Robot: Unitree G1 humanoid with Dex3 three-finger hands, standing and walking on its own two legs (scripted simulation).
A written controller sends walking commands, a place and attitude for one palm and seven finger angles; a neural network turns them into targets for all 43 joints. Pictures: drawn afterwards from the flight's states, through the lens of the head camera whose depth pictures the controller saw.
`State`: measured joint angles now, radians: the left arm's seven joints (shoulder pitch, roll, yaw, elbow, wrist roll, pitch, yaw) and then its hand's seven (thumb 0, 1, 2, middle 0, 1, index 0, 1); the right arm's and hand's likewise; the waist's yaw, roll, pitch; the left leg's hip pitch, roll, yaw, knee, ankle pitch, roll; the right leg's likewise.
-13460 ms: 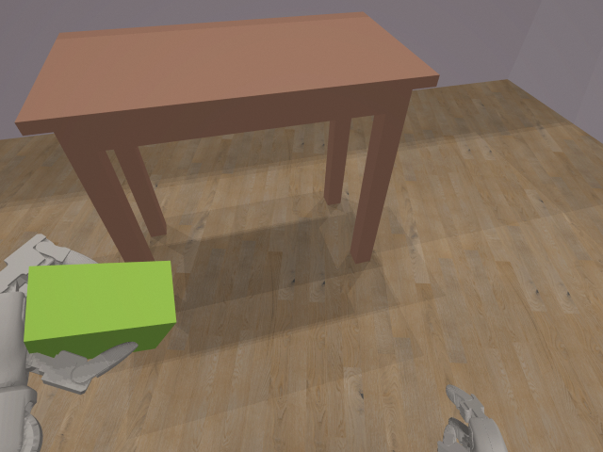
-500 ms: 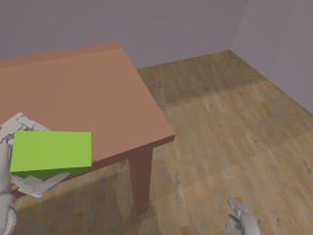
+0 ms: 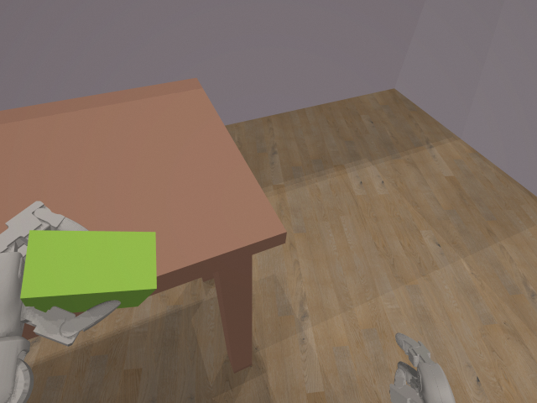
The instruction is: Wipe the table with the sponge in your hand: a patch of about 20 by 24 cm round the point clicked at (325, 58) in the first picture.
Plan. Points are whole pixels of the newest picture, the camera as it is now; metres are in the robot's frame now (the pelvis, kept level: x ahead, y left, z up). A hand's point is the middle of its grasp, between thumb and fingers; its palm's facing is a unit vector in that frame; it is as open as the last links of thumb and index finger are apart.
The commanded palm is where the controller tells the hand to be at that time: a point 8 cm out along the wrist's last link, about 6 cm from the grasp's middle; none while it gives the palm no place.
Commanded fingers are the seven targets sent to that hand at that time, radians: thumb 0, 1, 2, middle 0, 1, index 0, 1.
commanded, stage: come to a stop and stand still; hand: left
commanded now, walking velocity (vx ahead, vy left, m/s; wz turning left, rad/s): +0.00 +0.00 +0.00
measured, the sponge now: (110, 274) +0.23 +0.21 +0.13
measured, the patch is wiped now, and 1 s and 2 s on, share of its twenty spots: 0.00 0.00 0.00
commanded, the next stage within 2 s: look again from close up in 0.06 s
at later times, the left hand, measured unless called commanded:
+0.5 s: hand (68, 271) +0.21 +0.25 +0.15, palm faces +0.37 -0.85 -0.37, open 10.3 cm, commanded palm +0.16 +0.28 +0.17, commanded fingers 0.00 0.10 1.30 -1.20 -1.60 -1.20 -1.60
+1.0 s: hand (56, 258) +0.21 +0.25 +0.18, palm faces +0.44 -0.63 -0.64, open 10.3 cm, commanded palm +0.17 +0.27 +0.21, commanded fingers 0.00 0.10 1.30 -1.20 -1.60 -1.20 -1.60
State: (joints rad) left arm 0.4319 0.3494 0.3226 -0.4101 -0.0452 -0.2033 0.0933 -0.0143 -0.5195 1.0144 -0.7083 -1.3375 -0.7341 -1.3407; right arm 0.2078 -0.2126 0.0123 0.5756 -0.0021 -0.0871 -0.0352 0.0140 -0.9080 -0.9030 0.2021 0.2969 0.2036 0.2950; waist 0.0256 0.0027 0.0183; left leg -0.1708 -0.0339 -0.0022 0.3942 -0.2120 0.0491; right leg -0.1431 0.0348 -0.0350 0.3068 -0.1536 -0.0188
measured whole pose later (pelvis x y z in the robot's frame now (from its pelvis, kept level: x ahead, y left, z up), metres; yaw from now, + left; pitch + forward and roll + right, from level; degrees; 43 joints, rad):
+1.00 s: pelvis +0.00 -0.03 -0.01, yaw +1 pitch -3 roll +0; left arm 0.26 0.52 0.33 -0.41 0.11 0.15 0.07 -0.01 -0.52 1.02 -0.71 -1.34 -0.73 -1.34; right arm 0.14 -0.26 0.03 0.63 -0.01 -0.02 -0.04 0.01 -0.91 -0.90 0.20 0.30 0.20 0.29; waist 0.08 0.05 -0.01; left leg -0.18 -0.03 -0.03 0.49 -0.26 0.01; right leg -0.19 0.06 -0.03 0.49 -0.26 -0.07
